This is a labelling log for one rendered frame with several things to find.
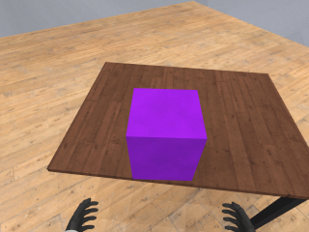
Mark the table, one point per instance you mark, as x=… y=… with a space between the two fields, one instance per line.
x=253 y=143

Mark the carton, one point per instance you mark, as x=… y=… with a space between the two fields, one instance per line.
x=165 y=134

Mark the left robot hand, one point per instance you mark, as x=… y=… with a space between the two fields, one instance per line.
x=79 y=218

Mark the right robot hand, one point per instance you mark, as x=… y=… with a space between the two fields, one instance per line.
x=241 y=219

